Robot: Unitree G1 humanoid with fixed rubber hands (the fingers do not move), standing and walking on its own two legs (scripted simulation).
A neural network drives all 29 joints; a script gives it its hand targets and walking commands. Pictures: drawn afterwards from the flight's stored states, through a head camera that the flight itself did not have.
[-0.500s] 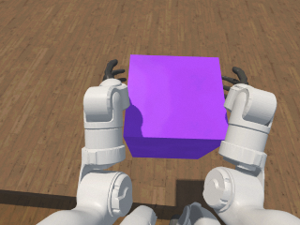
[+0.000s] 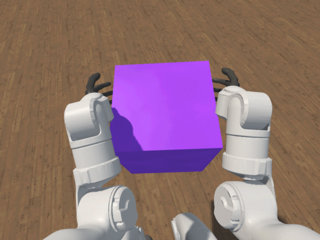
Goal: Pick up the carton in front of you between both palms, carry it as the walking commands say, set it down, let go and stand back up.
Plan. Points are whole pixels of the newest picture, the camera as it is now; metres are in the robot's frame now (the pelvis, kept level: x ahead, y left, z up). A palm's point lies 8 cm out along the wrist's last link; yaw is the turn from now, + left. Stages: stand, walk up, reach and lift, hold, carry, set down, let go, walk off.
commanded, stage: carry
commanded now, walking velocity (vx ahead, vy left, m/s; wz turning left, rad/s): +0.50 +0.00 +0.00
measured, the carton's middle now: (164, 125) +0.38 -0.05 +0.05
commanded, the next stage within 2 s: none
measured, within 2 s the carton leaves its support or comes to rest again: neither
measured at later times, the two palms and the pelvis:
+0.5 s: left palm (85, 25) +0.65 +0.12 +0.20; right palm (184, 13) +0.66 -0.16 +0.20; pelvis +0.30 -0.04 +0.06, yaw +1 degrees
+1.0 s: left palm out of the picture +0.90 +0.14 +0.17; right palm out of the picture +0.90 -0.14 +0.18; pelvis +0.60 +0.01 +0.07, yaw -1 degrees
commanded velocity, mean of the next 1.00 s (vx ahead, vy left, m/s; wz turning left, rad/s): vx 0.50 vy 0.00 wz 0.00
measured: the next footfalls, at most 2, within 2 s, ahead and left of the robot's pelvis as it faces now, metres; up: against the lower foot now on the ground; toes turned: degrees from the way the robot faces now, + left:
right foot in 0.32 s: +0.37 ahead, -0.13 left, +0.00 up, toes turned -6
left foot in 0.72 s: +0.57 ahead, +0.11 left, +0.00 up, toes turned +10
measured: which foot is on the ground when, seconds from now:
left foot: down 0.00-0.34, up 0.36-0.70, down 0.72-1.00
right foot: up 0.00-0.30, down 0.32-0.74, up 0.76-1.00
